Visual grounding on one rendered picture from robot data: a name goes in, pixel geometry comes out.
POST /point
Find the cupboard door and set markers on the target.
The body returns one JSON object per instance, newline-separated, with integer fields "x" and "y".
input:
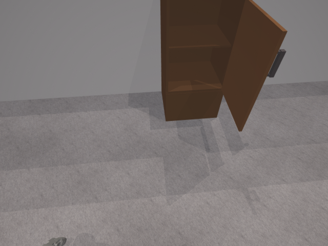
{"x": 257, "y": 42}

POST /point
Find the handle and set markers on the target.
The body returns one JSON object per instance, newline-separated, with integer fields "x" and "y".
{"x": 276, "y": 63}

